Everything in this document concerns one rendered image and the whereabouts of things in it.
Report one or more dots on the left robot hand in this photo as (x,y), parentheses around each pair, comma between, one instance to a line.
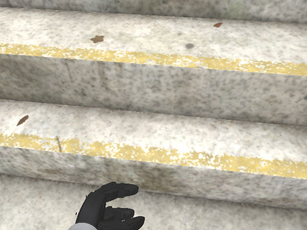
(95,212)

